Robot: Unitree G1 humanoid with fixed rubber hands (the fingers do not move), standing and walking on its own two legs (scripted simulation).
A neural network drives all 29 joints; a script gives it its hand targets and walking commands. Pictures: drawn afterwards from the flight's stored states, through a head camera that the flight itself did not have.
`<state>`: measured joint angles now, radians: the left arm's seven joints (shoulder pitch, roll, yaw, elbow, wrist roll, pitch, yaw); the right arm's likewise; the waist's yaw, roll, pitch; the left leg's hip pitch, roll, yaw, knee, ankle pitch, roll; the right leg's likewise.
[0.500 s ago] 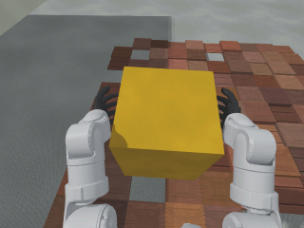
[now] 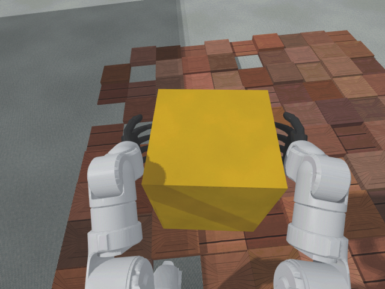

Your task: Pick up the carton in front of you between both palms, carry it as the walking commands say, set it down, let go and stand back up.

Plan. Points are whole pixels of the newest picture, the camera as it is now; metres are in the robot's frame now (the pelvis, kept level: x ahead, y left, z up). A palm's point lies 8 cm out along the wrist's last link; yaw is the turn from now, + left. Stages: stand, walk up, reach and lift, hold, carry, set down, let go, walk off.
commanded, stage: carry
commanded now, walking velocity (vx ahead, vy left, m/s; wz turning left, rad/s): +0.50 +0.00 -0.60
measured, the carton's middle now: (210, 166) +0.36 +0.02 +0.04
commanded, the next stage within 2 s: none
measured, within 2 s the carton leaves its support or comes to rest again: neither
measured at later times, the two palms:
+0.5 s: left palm (190, 62) +0.66 +0.09 +0.09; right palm (305, 86) +0.56 -0.20 +0.09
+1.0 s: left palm (200, 34) +0.82 +0.07 +0.08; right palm (295, 35) +0.84 -0.23 +0.06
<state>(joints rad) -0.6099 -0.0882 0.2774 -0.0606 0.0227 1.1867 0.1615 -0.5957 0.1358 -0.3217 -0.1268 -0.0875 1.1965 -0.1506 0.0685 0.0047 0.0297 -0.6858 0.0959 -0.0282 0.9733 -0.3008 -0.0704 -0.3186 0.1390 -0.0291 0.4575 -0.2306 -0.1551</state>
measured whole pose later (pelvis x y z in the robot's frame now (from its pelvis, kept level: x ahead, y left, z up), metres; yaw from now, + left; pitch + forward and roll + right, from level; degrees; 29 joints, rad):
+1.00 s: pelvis +0.59 -0.09 -0.02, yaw +2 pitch +3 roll +2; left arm -0.06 -0.13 0.08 -0.38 0.04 1.25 0.14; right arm -0.08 0.13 -0.08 -0.40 -0.08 1.27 -0.12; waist 0.02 0.05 -0.19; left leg -0.56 0.05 0.07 1.10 -0.27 -0.01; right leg -0.22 -0.08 -0.17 0.39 -0.28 0.00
